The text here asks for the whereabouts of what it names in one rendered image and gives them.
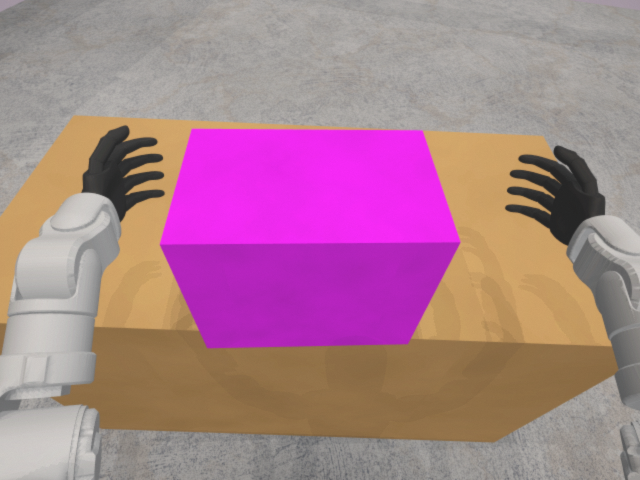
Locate pedestal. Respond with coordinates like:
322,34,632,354
0,115,619,442

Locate robot left upper arm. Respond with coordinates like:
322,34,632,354
0,404,102,480

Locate carton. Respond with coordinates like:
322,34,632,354
160,129,461,348

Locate robot right hand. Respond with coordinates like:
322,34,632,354
505,146,605,246

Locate robot left forearm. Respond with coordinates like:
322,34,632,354
0,193,121,413

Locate robot right upper arm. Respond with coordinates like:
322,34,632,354
620,420,640,480

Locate robot right forearm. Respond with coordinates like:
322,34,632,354
566,215,640,411

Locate robot left hand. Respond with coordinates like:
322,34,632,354
81,125,165,222

